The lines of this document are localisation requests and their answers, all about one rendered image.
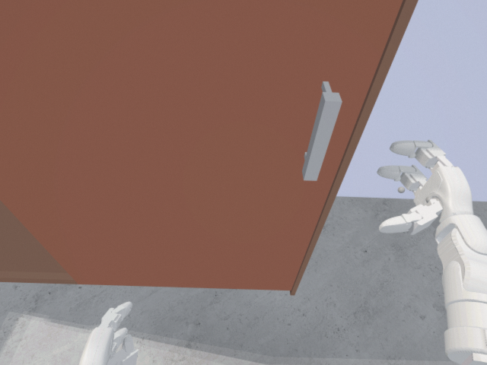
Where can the robot right forearm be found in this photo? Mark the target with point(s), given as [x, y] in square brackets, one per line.
[462, 248]

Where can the robot right hand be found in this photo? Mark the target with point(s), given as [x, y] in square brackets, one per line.
[447, 186]

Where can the handle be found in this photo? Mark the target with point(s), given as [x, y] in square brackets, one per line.
[325, 121]

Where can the robot left hand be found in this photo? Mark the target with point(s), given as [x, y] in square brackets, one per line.
[102, 343]

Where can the wardrobe door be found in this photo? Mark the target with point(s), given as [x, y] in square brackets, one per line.
[20, 250]
[161, 143]

